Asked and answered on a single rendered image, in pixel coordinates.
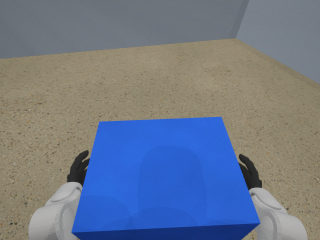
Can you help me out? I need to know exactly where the robot left hand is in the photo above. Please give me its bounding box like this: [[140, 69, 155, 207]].
[[67, 150, 90, 187]]

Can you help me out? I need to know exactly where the robot left forearm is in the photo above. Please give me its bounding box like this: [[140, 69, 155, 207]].
[[28, 182, 83, 240]]

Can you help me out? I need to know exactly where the carton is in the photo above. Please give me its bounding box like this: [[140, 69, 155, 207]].
[[71, 117, 261, 240]]

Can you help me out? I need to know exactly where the robot right forearm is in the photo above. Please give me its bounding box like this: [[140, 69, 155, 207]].
[[249, 187, 308, 240]]

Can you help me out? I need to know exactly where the robot right hand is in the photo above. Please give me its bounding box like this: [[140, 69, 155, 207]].
[[238, 154, 262, 190]]

